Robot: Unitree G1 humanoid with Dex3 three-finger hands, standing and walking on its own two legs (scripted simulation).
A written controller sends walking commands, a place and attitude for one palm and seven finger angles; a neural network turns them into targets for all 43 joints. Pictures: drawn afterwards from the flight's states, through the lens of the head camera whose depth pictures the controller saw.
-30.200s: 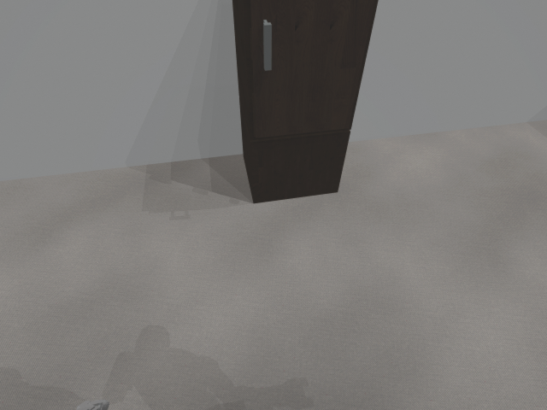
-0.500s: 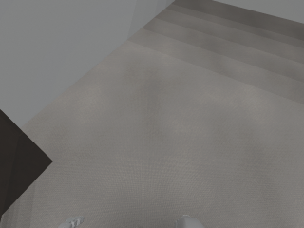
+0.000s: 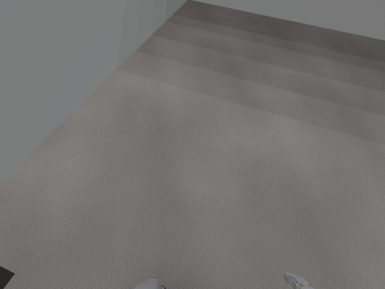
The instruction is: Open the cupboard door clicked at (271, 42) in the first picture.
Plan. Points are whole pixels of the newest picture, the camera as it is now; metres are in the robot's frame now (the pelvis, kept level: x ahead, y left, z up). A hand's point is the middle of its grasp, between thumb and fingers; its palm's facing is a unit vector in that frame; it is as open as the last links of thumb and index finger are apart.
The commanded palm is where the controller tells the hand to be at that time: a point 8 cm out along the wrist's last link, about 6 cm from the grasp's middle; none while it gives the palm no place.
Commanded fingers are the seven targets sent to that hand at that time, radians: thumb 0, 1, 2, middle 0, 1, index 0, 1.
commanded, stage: walk to a spot facing it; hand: left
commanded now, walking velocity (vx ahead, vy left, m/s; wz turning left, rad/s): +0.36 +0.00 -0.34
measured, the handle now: out of the picture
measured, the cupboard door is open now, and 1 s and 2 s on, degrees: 43 43 43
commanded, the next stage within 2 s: turn to face it in 0.68 s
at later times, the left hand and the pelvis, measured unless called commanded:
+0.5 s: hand (166, 204) +0.35 +0.10 -0.15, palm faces -0.13 -0.97 -0.20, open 7.3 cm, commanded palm none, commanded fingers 0.00 0.90 0.90 -0.20 -0.30 -0.20 -0.30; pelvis +0.23 -0.07 +0.01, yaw -8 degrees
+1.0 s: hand (173, 151) +0.54 +0.10 -0.16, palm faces +0.01 -0.98 -0.19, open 7.3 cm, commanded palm none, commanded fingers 0.00 0.90 0.90 -0.20 -0.30 -0.20 -0.30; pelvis +0.47 -0.08 +0.01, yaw -2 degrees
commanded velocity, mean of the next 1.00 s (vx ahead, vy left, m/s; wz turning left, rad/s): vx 0.26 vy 0.00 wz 0.08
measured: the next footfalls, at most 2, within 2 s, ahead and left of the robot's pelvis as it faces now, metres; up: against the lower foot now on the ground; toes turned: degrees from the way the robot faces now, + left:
right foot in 0.36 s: +0.27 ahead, -0.17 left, +0.00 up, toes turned -15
left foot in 0.76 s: +0.54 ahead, +0.02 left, +0.00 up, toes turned +2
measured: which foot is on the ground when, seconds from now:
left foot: down 0.00-0.36, up 0.38-0.74, down 0.76-1.00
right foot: up 0.00-0.34, down 0.36-0.78, up 0.80-1.00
